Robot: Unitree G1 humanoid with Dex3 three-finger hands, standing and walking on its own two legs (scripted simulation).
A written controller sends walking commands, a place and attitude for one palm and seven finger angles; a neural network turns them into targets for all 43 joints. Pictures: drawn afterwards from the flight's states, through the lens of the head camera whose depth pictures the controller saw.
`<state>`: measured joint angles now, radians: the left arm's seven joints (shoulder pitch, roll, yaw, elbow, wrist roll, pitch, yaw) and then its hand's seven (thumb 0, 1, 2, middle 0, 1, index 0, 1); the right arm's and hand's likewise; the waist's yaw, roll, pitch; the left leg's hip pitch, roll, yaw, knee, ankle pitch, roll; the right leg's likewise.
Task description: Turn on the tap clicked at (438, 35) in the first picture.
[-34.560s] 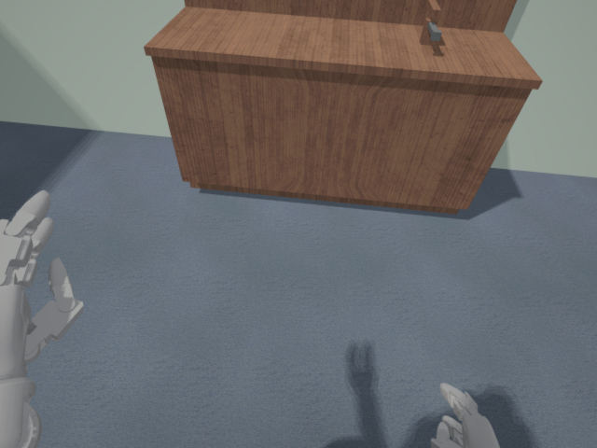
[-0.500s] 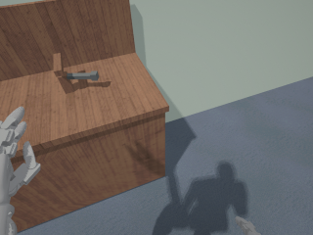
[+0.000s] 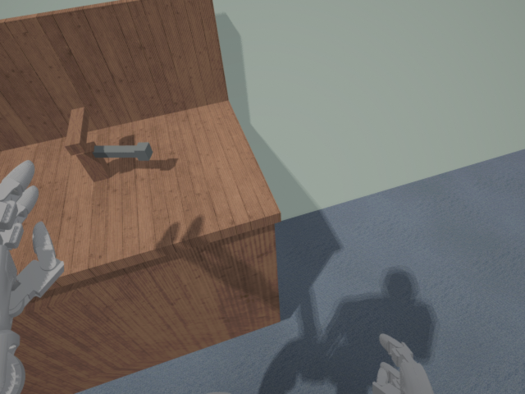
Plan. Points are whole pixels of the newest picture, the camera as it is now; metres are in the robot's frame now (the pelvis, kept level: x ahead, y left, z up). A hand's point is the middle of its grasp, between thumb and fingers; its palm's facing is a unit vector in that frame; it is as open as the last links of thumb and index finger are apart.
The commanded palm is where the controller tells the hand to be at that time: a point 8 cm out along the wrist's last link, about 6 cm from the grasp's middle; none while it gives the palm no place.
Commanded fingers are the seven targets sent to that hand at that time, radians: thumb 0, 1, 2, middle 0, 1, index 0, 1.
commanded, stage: come to a stop and stand still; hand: left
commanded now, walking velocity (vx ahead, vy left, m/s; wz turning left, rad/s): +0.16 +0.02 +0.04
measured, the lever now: (143, 151) +0.56 +0.31 +0.05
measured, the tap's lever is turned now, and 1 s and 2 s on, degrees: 68 68 68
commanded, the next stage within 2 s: none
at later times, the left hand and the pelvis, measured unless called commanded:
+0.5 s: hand (111, 219) +0.27 +0.21 +0.18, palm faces +0.36 -0.81 -0.47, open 7.4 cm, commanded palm +0.23 +0.24 +0.19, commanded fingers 0.00 0.90 0.90 -0.20 -0.30 -0.20 -0.30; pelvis +0.06 -0.03 +0.02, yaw -3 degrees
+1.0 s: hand (54, 265) +0.22 +0.26 +0.17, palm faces +0.23 -0.89 -0.39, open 7.4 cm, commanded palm +0.17 +0.31 +0.19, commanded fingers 0.00 0.90 0.90 -0.20 -0.30 -0.20 -0.30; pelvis -0.01 +0.04 +0.01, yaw -4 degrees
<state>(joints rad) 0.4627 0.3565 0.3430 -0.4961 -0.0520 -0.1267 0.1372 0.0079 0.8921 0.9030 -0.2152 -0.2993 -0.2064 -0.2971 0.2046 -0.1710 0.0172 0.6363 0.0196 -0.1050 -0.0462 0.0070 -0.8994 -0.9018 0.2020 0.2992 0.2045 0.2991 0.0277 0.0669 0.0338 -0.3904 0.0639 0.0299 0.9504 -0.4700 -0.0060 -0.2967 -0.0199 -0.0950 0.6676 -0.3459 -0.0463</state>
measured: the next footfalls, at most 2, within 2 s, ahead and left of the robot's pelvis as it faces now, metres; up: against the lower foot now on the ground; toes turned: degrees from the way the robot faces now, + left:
left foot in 0.20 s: +0.11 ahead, +0.10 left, +0.00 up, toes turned -3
left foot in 1.36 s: +0.04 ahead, +0.14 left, +0.00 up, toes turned -3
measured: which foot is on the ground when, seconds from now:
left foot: up 0.00-0.18, down 0.20-1.00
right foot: down 0.00-1.00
